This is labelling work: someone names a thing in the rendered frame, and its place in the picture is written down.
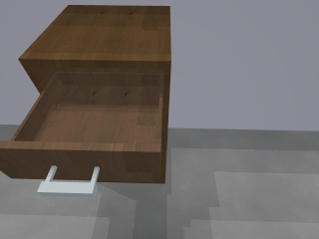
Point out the drawer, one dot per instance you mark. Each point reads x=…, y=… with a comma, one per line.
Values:
x=83, y=120

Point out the cabinet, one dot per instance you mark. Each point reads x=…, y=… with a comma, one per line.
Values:
x=106, y=39

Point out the handle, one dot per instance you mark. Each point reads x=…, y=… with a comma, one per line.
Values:
x=68, y=189

